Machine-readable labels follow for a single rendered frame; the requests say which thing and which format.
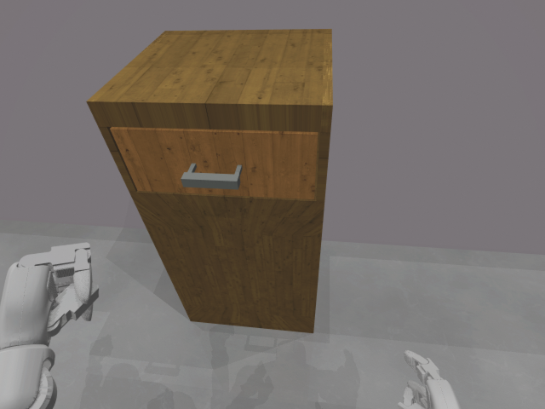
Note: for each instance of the handle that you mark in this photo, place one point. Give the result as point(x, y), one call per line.
point(211, 180)

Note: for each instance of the left robot hand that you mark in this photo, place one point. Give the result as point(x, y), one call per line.
point(30, 290)

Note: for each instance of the robot left forearm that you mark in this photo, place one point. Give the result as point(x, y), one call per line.
point(25, 379)

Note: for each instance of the cabinet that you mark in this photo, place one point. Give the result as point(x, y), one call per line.
point(233, 260)

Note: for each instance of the right robot hand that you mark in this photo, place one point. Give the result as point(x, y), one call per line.
point(438, 393)

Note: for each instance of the drawer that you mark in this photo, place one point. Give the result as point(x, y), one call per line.
point(275, 164)

